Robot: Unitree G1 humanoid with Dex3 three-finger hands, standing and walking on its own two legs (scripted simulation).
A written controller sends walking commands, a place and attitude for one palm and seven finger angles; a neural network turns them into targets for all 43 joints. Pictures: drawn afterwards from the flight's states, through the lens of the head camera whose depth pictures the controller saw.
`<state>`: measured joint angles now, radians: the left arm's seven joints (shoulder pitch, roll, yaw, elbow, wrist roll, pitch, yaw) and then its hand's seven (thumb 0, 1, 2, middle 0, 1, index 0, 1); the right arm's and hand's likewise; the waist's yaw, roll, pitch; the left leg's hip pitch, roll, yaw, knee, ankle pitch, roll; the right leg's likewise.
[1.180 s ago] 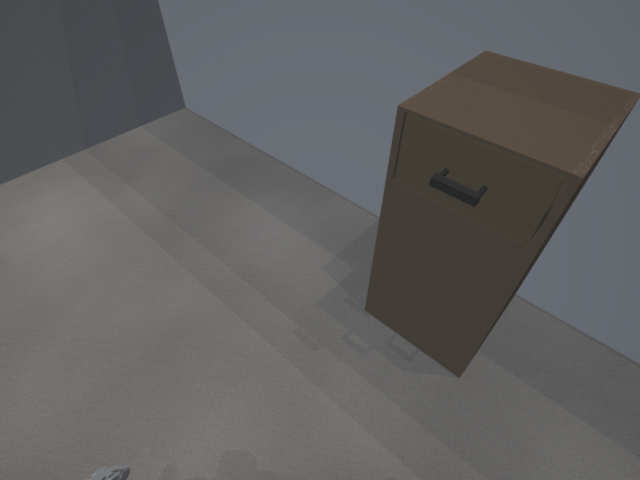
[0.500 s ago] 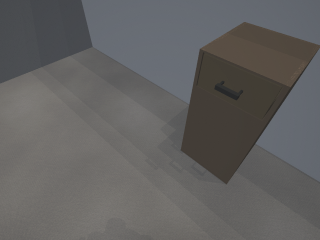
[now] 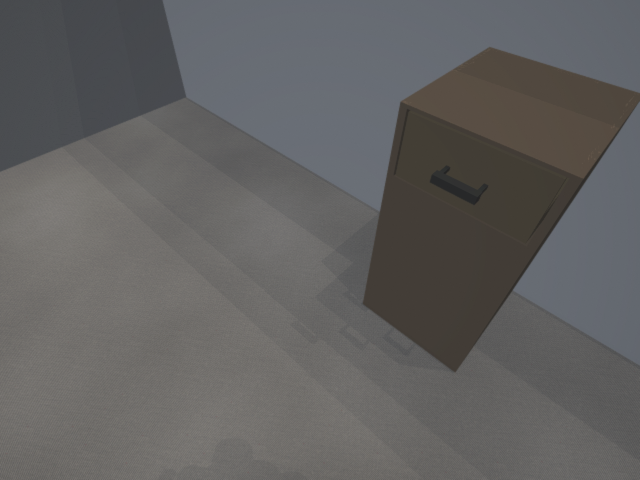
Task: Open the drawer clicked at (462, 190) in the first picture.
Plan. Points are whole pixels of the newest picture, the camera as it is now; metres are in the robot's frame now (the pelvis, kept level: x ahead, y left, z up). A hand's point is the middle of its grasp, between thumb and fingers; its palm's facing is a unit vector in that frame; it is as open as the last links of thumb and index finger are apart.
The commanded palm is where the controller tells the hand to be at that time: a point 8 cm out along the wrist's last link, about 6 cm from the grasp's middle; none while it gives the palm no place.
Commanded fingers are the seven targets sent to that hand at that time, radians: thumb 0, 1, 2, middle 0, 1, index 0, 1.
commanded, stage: look at it before walking up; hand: left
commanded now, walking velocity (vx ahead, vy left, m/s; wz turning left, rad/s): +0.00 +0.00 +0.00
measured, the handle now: (459, 182) +0.73 -0.26 -0.06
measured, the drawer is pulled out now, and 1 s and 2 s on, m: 0.00 0.00 0.00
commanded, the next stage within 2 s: turn to face it in 0.26 s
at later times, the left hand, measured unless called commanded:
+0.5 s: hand out of the picture +0.07 +0.24 -0.16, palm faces -0.03 -0.94 -0.34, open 7.4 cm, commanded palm none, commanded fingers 0.00 0.90 0.90 -0.20 -0.30 -0.20 -0.30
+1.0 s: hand out of the picture +0.05 +0.13 -0.16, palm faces -0.21 -0.94 -0.28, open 7.4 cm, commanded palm none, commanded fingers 0.00 0.90 0.90 -0.20 -0.30 -0.20 -0.30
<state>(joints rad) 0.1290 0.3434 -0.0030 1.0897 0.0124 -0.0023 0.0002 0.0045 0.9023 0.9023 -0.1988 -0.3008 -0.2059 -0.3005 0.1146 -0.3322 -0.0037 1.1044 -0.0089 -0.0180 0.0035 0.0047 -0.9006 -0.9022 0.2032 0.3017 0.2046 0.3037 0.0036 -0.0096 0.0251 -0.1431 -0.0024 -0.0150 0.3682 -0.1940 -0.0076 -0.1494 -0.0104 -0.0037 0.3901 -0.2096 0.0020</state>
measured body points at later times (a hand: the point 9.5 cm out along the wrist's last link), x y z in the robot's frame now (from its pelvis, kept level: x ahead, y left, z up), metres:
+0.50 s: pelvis +0.00 -0.01 +0.00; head +0.01 -0.01 +0.45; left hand +0.07 +0.29 -0.13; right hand +0.08 -0.30 -0.13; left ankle +0.00 +0.12 -0.75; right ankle +0.00 -0.12 -0.75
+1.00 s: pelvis -0.03 -0.06 +0.00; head +0.01 -0.10 +0.44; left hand +0.06 +0.18 -0.14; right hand -0.02 -0.32 -0.16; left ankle -0.01 +0.12 -0.65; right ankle -0.02 -0.10 -0.75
